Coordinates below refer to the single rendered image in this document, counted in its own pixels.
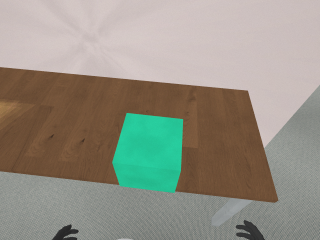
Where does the robot left hand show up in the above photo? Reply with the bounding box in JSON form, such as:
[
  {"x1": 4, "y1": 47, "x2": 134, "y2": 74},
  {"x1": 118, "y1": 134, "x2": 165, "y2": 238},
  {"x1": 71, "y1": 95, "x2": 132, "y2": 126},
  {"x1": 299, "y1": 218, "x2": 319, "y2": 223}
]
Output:
[{"x1": 52, "y1": 224, "x2": 79, "y2": 240}]

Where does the carton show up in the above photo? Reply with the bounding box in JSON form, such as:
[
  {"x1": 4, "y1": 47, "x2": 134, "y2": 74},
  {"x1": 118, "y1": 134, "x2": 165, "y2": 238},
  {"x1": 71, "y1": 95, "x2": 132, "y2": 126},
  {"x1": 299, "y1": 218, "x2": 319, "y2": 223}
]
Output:
[{"x1": 112, "y1": 113, "x2": 183, "y2": 193}]

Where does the robot right hand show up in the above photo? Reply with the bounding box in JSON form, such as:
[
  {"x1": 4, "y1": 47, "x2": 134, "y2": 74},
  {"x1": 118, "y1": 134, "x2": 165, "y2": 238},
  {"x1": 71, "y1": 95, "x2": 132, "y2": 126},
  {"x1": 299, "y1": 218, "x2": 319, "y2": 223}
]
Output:
[{"x1": 236, "y1": 220, "x2": 265, "y2": 240}]

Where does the table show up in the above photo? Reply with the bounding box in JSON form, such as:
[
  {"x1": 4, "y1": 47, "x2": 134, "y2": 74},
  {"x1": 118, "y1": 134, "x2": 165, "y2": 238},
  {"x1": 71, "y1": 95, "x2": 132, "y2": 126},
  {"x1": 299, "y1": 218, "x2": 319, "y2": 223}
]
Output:
[{"x1": 0, "y1": 67, "x2": 279, "y2": 227}]

